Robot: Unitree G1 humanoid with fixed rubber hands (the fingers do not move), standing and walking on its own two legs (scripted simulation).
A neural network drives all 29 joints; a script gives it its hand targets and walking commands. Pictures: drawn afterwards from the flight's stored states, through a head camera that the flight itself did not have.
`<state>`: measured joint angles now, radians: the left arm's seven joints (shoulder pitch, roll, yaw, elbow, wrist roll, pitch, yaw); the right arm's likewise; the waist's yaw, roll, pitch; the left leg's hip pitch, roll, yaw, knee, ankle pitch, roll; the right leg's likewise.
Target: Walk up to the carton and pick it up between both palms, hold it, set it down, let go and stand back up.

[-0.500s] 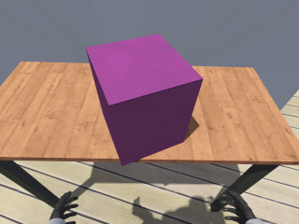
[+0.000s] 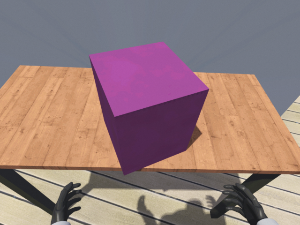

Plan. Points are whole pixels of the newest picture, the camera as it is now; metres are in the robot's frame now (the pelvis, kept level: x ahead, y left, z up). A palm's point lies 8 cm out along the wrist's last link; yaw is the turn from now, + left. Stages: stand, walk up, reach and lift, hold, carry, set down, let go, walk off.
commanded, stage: reach and lift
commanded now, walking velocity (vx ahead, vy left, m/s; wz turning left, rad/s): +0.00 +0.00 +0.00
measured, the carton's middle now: (143, 108) +0.38 +0.05 +0.11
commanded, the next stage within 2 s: none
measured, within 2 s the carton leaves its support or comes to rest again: neither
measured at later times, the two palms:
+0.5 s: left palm (72, 221) +0.12 +0.18 +0.04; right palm (278, 220) +0.14 -0.27 +0.03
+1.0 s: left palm (76, 185) +0.17 +0.17 +0.10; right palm (271, 184) +0.21 -0.25 +0.07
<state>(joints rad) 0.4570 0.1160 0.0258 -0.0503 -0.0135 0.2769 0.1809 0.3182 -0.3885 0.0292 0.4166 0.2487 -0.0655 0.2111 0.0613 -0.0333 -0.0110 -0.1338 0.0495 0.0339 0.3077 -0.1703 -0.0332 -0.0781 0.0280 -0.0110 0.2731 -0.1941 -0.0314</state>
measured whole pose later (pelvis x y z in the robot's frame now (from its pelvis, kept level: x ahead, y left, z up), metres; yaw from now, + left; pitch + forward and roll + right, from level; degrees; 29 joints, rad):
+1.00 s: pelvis -0.03 -0.02 +0.00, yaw -3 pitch -4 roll +0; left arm 0.30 -0.01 -0.01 -0.64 -0.03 0.64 0.33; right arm 0.17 -0.51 0.03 -0.02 0.50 0.15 0.11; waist 0.06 -0.03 0.09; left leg -0.07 0.08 0.07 0.28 -0.13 -0.06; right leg -0.07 0.06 0.02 0.32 -0.17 -0.06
